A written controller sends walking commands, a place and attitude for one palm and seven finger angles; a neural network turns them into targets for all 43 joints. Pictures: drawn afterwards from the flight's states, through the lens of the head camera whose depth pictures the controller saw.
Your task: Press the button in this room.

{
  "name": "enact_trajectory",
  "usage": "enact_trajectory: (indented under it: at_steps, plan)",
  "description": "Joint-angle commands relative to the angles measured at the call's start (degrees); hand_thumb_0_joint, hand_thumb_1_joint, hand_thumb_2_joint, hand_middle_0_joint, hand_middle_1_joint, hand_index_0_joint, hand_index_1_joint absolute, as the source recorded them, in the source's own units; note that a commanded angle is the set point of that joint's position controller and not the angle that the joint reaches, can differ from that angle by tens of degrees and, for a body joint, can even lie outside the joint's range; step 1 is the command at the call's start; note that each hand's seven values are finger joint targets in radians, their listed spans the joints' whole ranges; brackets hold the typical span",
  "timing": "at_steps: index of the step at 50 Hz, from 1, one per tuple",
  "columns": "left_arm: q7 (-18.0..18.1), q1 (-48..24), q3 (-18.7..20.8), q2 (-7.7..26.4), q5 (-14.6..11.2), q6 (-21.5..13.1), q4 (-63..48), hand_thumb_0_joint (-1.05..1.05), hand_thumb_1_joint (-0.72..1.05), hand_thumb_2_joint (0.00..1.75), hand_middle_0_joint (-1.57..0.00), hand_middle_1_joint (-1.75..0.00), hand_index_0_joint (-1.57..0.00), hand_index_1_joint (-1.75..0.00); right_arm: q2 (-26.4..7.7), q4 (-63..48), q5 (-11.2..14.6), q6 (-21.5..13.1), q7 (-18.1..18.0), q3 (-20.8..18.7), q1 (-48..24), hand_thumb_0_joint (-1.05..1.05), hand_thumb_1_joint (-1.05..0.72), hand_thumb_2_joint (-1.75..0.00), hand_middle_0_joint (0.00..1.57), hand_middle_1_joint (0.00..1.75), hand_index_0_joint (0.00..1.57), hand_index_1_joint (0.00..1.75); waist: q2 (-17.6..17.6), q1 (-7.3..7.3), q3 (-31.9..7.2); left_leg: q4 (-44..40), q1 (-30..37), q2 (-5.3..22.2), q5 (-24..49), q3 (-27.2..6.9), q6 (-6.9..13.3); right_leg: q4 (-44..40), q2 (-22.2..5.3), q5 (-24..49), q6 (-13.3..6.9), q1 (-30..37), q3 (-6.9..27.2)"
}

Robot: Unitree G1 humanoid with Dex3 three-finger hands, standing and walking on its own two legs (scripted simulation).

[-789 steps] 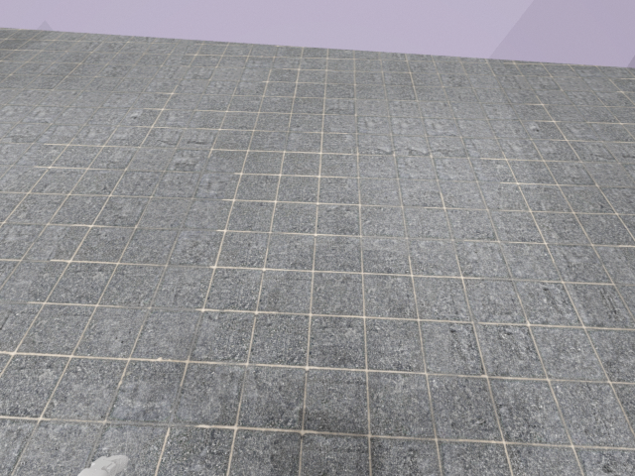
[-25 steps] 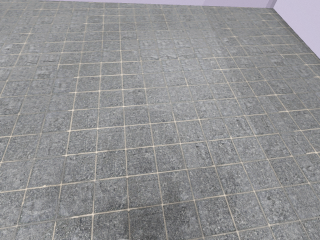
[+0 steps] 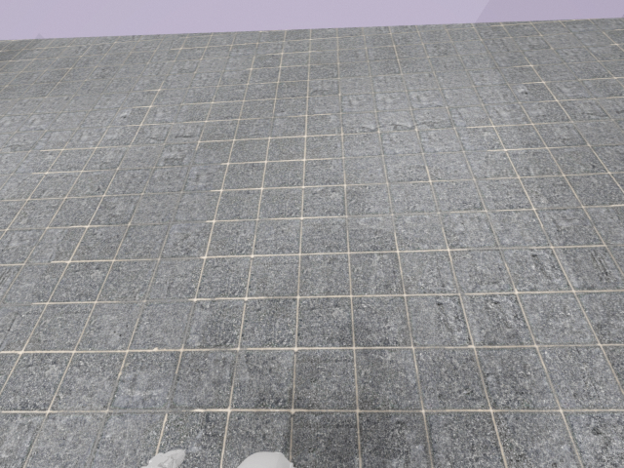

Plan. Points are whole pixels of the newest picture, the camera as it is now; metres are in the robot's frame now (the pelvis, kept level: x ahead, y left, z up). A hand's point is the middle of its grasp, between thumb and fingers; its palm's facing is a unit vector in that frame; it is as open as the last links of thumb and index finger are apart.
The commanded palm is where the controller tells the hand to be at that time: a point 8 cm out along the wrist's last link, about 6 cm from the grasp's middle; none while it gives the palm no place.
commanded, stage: turn or walk to find it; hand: left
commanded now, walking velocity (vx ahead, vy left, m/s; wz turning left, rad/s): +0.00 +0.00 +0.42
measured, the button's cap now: out of the picture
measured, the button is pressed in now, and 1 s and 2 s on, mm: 0 0 0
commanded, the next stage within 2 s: stand and wait in 0.22 s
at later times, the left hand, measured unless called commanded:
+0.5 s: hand out of the picture -0.07 +0.23 -0.18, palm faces +0.18 -0.96 -0.21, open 7.4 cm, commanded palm none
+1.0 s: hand out of the picture +0.05 +0.19 -0.15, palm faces -0.11 -0.95 -0.28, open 7.4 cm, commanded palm none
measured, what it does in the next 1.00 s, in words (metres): steps on the spot: left foot, then right foot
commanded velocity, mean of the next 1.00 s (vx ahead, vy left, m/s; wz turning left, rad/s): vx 0.00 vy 0.00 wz -0.31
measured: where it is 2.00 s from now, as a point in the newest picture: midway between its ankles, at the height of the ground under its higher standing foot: outside the picture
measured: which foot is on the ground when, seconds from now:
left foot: up 0.00-0.34, down 0.36-0.78, up 0.80-1.00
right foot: down 0.00-0.38, up 0.40-0.76, down 0.78-1.00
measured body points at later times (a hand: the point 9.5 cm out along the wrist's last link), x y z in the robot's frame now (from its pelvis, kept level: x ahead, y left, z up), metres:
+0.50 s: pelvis -0.02 +0.04 +0.00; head -0.01 +0.05 +0.45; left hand -0.08 +0.28 -0.16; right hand +0.12 -0.17 -0.14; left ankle -0.05 +0.14 -0.74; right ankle -0.02 -0.09 -0.71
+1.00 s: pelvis -0.04 +0.00 +0.00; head +0.00 -0.03 +0.45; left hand +0.06 +0.24 -0.13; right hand -0.03 -0.28 -0.16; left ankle -0.04 +0.15 -0.66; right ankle -0.04 -0.08 -0.74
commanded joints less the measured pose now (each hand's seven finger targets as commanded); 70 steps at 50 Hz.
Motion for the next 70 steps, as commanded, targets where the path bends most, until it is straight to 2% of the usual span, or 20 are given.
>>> enact_trajectory:
  at_steps: [1,12,15,17,18,19,21,29,37,38,39,40,42,46,58,62,63,64,65,70]
  plan:
    - [0.9,0.4,2.5,9.9,0.3,-1.7,-3.2,0.0,0.9,0.9,-0.2,-0.3,-0.2,-0.3,-3.8,-3.2,0.2,-1.0,0.6,-0.7,1.3,0.0,-0.9,-0.9,0.2,0.3,0.2,0.3,-11.8,0.52,-1.5,10.4,-5.0,3.8,4.9,-0.4,-1.4,-15.6,-14.1,14.2,-3.2,2.6,9.3]
    - [0.8,8.5,3.5,13.4,1.1,-1.1,1.4,0.0,0.9,0.9,-0.2,-0.3,-0.2,-0.3,-1.9,-4.0,1.0,-1.8,0.2,1.4,-5.8,0.0,-0.9,-0.9,0.2,0.3,0.2,0.3,-14.1,4.9,-4.9,-12.3,1.5,4.5,-2.6,5.8,-1.7,-10.6,-17.3,29.5,-6.1,10.4,5.7]
    - [0.8,8.4,2.7,12.7,1.0,-1.1,3.9,0.0,0.9,0.9,-0.2,-0.3,-0.2,-0.3,-0.8,-2.1,1.1,-2.9,-0.5,2.2,-2.6,0.0,-0.9,-0.9,0.2,0.3,0.2,0.3,-14.0,3.39,-6.6,-25.4,10.1,3.1,3.6,7.7,-0.5,-8.2,-15.1,30.0,-4.6,8.4,5.8]
    - [0.9,6.7,1.8,9.9,0.1,-0.8,4.8,0.0,0.9,0.9,-0.2,-0.3,-0.2,-0.3,-2.3,0.5,0.9,-4.1,-0.8,2.2,2.1,0.0,-0.9,-0.9,0.2,0.3,0.2,0.3,-7.3,0.8,-7.5,-39.4,23.1,6.3,17.3,6.0,0.6,-3.5,-10.1,19.6,-0.2,0.9,3.4]
    - [0.7,8.3,1.0,7.1,-0.1,-0.5,4.7,0.0,0.9,0.9,-0.2,-0.3,-0.2,-0.3,-5.9,0.7,0.6,-4.8,-1.1,1.6,2.2,0.0,-0.9,-0.9,0.2,0.3,0.2,0.3,2.7,1.22,-8.5,-39.8,28.0,14.7,26.5,-2.6,3.4,0.0,-5.3,8.5,2.6,-5.6,1.9]
    - [0.7,8.3,0.3,5.1,-0.1,-0.4,4.9,0.0,0.9,0.9,-0.2,-0.3,-0.2,-0.3,-8.0,0.6,0.5,-4.7,-1.3,1.5,1.4,0.0,-0.9,-0.9,0.2,0.3,0.2,0.3,7.4,1.47,-6.4,-41.0,24.3,21.0,31.0,-6.4,7.4,2.4,-3.2,-5.5,3.9,-6.0,0.9]
    - [0.4,4.9,0.5,6.2,-0.1,1.2,5.9,0.0,0.9,0.9,-0.2,-0.3,-0.2,-0.3,-6.9,1.1,0.5,-4.7,-2.7,1.9,-2.0,0.0,-0.9,-0.9,0.2,0.3,0.2,0.3,12.6,0.71,-0.4,-45.7,17.4,22.1,28.7,-6.0,10.4,13.6,-2.0,-13.1,4.7,-7.3,4.5]
    - [-0.9,5.1,2.4,5.2,0.5,2.3,5.4,0.0,0.9,0.9,-0.2,-0.3,-0.2,-0.3,-6.6,-0.3,0.3,-4.1,-2.6,0.1,-3.4,0.0,-0.9,-0.9,0.2,0.3,0.2,0.3,4.1,0.95,-0.8,-40.5,21.0,22.3,33.9,3.5,11.3,23.9,-1.0,-10.4,5.7,-13.2,4.7]
    - [-1.4,9.1,3.5,5.8,0.7,1.2,3.1,0.0,0.9,0.9,-0.2,-0.3,-0.2,-0.3,-7.3,-2.1,0.3,-3.5,-2.0,-1.4,-5.3,0.0,-0.9,-0.9,0.2,0.3,0.2,0.3,4.0,3.96,-4.1,-28.6,15.5,20.6,25.9,9.4,6.3,-0.7,0.8,3.8,4.3,0.9,0.5]
    - [-1.2,11.4,3.9,9.0,1.1,0.7,3.6,0.0,0.9,0.9,-0.2,-0.3,-0.2,-0.3,-5.6,-2.6,0.6,-3.5,-1.9,-1.2,-4.6,0.0,-0.9,-0.9,0.2,0.3,0.2,0.3,-4.3,5.0,-5.4,-19.2,10.7,17.0,18.0,12.8,2.8,-8.0,-3.1,13.6,2.6,6.6,6.1]
    - [-0.5,11.8,5.0,15.0,1.5,0.0,3.3,0.0,0.9,0.9,-0.2,-0.3,-0.2,-0.3,-1.1,-5.1,0.7,-3.4,-1.6,-0.1,-5.2,0.0,-0.9,-0.9,0.2,0.3,0.2,0.3,-22.0,5.55,-3.7,-5.8,-5.3,8.5,-7.8,15.0,-1.0,-12.2,-16.9,29.2,-3.7,12.6,26.6]
    - [-0.1,14.1,4.8,15.2,0.3,0.0,3.1,0.0,0.9,0.9,-0.2,-0.3,-0.2,-0.3,-2.3,-6.8,0.9,-2.1,-2.0,0.4,-9.2,0.0,-0.9,-0.9,0.2,0.3,0.2,0.3,-18.5,7.97,-4.4,1.4,-4.0,7.0,-11.9,5.6,-0.6,-15.9,-19.8,27.7,-8.5,5.8,30.4]
    - [0.4,7.0,5.1,14.0,0.5,0.4,1.4,0.0,0.9,0.9,-0.2,-0.3,-0.2,-0.3,-3.6,-6.3,0.6,-2.0,-1.9,0.1,-9.0,0.0,-0.9,-0.9,0.2,0.3,0.2,0.3,-13.5,5.13,-1.8,8.3,-8.0,7.7,-4.4,1.4,-0.2,-15.9,-16.1,14.9,-9.2,4.4,28.4]
    - [0.0,2.3,4.2,12.3,0.3,-0.1,-0.5,0.0,0.9,0.9,-0.2,-0.3,-0.2,-0.3,-4.0,-4.3,0.2,-2.2,-1.4,0.3,-4.7,0.0,-0.9,-0.9,0.2,0.3,0.2,0.3,-9.0,2.76,-5.0,5.0,-4.8,7.7,3.5,2.4,-1.8,-13.8,-10.6,17.5,-6.2,5.4,20.6]
    - [-0.5,2.5,4.9,15.7,0.8,0.6,-0.9,0.0,0.9,0.9,-0.2,-0.3,-0.2,-0.3,-4.4,-6.6,1.0,-3.1,-2.0,1.4,-5.0,0.0,-0.9,-0.9,0.2,0.3,0.2,0.3,-11.1,3.78,-6.9,-14.0,1.4,4.9,-0.2,3.8,-1.9,-11.2,-8.8,23.0,-8.4,6.6,27.0]
    - [-0.5,-2.1,4.7,15.1,0.1,1.2,-2.1,0.0,0.9,0.9,-0.2,-0.3,-0.2,-0.3,-4.5,-4.9,1.4,-4.2,-2.6,1.4,2.9,0.0,-0.9,-0.9,0.2,0.3,0.2,0.3,-10.4,-0.37,-8.7,-34.2,16.7,4.1,10.3,5.2,-1.1,-5.4,-5.1,22.3,-3.9,-0.8,25.8]
    - [-0.6,-1.9,4.3,12.6,-0.3,1.4,-3.0,0.0,0.9,0.9,-0.2,-0.3,-0.2,-0.3,-7.2,-4.7,1.1,-4.9,-2.8,1.0,4.4,0.0,-0.9,-0.9,0.2,0.3,0.2,0.3,-3.1,-0.96,-9.3,-40.9,24.4,10.3,11.8,-1.2,1.1,0.7,-0.3,14.9,-1.0,-8.6,22.6]
    - [-1.3,-0.4,3.5,9.4,-0.5,1.7,-3.9,0.0,0.9,0.9,-0.2,-0.3,-0.2,-0.3,-12.4,-5.9,0.4,-4.9,-2.6,0.1,2.9,0.0,-0.9,-0.9,0.2,0.3,0.2,0.3,13.6,0.06,-7.5,-44.9,27.5,24.4,18.2,-14.9,6.2,12.5,7.4,-7.4,2.6,-19.6,13.5]
    - [-1.3,-1.9,3.7,10.3,0.2,1.9,-4.3,0.0,0.9,0.9,-0.2,-0.3,-0.2,-0.3,-13.4,-6.8,0.3,-4.4,-2.6,-0.1,2.0,0.0,-0.9,-0.9,0.2,0.3,0.2,0.3,13.4,-0.67,-5.1,-45.6,20.0,30.1,19.8,-16.5,10.3,24.3,6.0,-16.8,4.3,-19.2,10.8]
    - [-2.6,-0.7,4.3,9.3,0.6,2.4,-2.5,0.0,0.9,0.9,-0.2,-0.3,-0.2,-0.3,-7.5,-7.8,0.0,-5.1,-2.5,0.9,-1.7,0.0,-0.9,-0.9,0.2,0.3,0.2,0.3,4.5,1.89,-3.0,-41.8,18.1,19.6,28.9,0.0,8.7,37.6,2.6,-6.2,6.4,-19.2,8.6]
